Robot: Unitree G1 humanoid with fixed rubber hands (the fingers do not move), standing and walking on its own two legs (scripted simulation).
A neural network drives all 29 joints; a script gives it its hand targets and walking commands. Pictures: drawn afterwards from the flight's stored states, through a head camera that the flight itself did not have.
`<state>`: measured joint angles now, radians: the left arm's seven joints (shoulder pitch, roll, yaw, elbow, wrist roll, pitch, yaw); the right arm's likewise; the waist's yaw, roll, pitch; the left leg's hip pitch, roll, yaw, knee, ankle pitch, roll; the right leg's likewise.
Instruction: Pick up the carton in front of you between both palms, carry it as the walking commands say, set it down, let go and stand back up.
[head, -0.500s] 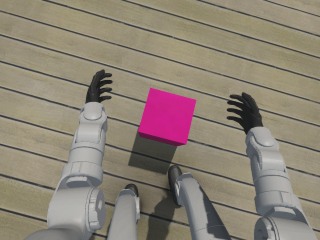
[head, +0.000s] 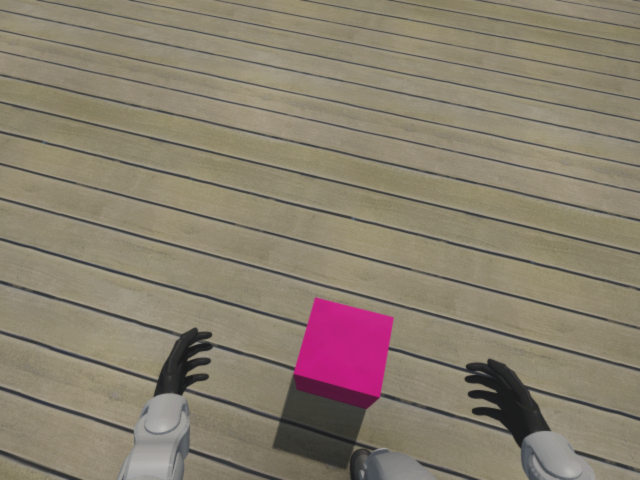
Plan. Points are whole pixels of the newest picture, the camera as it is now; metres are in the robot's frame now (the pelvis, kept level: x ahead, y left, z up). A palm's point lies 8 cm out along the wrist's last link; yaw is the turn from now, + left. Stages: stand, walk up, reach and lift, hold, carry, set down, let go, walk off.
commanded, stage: let go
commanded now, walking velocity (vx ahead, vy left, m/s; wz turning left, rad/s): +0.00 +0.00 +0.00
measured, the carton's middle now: (342, 355) +0.39 -0.08 -0.64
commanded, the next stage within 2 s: stand in 0.66 s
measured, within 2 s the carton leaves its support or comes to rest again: neither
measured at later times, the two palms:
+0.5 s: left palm (107, 475) +0.16 +0.25 -0.06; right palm (512, 416) +0.17 -0.22 -0.05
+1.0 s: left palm out of the picture +0.11 +0.29 -0.07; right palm (555, 434) +0.14 -0.29 -0.10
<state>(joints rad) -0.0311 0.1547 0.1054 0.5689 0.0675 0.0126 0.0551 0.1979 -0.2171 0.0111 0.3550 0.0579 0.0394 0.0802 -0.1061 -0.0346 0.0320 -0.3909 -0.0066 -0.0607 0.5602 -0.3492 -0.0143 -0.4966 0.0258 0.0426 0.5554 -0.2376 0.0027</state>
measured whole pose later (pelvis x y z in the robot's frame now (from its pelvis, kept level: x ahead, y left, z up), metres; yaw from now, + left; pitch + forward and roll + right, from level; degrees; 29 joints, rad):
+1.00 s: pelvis +0.01 -0.01 +0.00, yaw +2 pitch +0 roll +0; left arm 0.21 0.32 0.07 0.74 0.04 0.01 0.01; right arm 0.23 -0.35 -0.04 0.68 -0.05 0.01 -0.02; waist 0.01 0.07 0.02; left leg -0.16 0.01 -0.09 0.52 -0.37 -0.03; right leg -0.26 0.03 0.00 0.54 -0.28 -0.02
